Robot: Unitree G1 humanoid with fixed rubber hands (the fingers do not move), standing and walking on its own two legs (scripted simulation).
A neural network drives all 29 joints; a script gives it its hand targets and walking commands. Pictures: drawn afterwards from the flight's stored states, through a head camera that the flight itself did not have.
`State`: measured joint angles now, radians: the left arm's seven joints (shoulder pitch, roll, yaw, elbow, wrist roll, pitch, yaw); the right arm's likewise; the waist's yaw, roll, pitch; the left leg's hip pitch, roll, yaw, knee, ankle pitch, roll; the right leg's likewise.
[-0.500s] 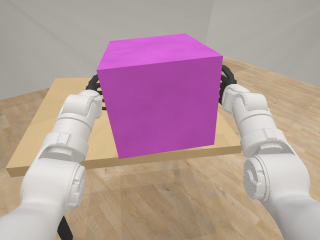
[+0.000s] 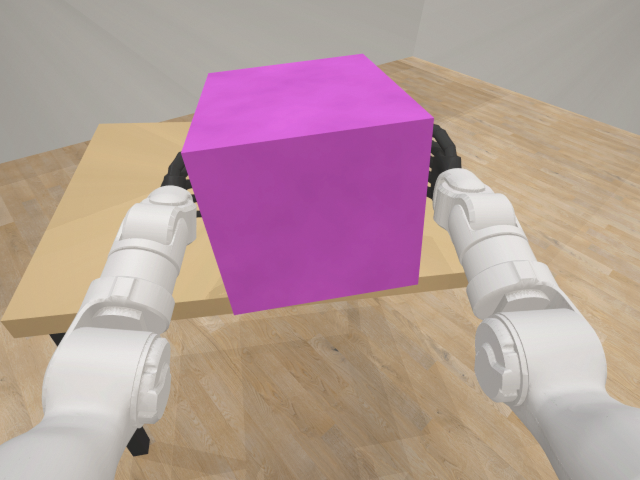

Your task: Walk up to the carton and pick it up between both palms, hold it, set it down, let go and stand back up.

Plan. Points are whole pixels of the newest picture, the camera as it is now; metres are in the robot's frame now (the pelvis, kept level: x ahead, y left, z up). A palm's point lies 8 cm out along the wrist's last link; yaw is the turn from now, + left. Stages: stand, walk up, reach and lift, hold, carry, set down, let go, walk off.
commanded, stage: set down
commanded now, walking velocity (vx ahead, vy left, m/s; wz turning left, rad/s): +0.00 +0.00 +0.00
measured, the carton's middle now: (305, 170) +0.51 +0.04 +0.17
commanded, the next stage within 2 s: none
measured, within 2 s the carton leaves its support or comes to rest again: neither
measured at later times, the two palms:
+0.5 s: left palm (196, 202) +0.45 +0.19 +0.15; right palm (444, 177) +0.47 -0.15 +0.20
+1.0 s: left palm (195, 207) +0.45 +0.19 +0.14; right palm (438, 182) +0.47 -0.14 +0.19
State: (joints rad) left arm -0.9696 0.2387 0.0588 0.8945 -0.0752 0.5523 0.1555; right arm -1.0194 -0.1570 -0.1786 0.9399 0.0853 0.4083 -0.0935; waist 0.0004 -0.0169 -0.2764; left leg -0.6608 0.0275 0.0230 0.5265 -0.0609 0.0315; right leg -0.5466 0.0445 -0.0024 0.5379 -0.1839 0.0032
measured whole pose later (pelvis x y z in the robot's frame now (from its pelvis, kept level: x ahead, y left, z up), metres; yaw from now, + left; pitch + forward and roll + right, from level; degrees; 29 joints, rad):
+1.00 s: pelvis +0.03 -0.01 +0.00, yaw +0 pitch +14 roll -2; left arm -0.96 0.23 0.11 1.09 -0.08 0.31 0.14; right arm -1.02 -0.13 -0.18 1.02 -0.01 0.25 -0.09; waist 0.00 0.00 -0.28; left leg -0.66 0.03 0.02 0.50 -0.08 0.02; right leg -0.55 0.04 0.00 0.52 -0.21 0.00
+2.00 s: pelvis +0.06 -0.02 +0.01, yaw +0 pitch +16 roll -1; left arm -0.98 0.23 0.15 1.33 -0.08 0.04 0.12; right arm -1.02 -0.10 -0.21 1.16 -0.09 0.05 -0.09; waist 0.00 0.00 -0.28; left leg -0.66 0.03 0.02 0.50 -0.13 0.01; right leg -0.55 0.04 0.00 0.52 -0.25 -0.01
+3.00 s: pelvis +0.07 -0.03 +0.01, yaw +0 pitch +17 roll -1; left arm -1.03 0.23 0.28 1.45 -0.06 -0.11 0.08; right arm -1.02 -0.08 -0.41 1.20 -0.27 -0.05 -0.03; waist 0.00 -0.02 -0.22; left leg -0.66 0.03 0.02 0.50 -0.15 0.00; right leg -0.55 0.04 0.00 0.52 -0.27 -0.01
